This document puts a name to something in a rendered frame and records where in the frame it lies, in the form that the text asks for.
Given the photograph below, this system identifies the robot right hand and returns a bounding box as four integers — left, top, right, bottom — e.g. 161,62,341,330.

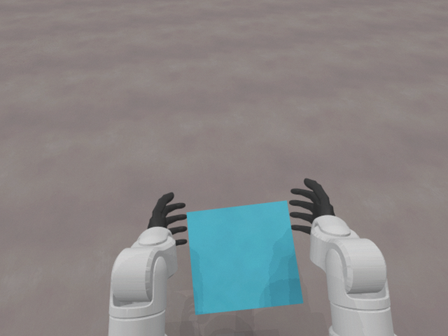
289,178,335,235

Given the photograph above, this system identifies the robot left forearm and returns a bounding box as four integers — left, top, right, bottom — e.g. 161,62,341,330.
108,227,178,336

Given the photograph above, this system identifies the carton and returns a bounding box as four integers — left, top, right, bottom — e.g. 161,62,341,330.
186,200,303,315

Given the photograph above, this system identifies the robot right forearm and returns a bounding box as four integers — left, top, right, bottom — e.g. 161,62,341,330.
309,215,397,336

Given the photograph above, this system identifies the robot left hand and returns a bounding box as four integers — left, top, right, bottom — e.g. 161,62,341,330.
147,192,187,246

